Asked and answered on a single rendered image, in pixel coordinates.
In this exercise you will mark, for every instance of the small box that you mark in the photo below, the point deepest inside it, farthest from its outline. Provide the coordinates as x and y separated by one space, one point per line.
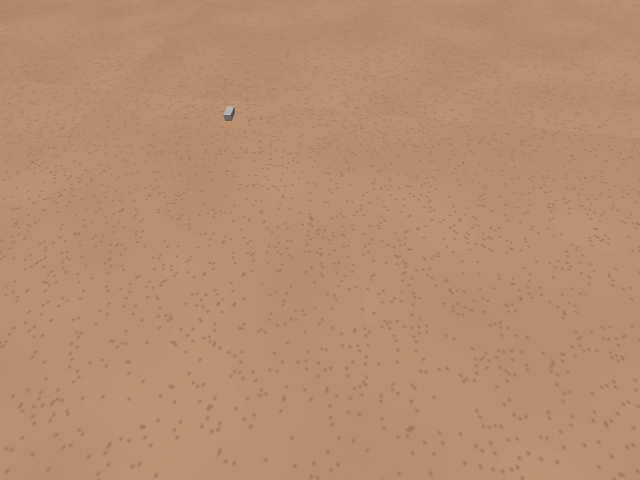
229 113

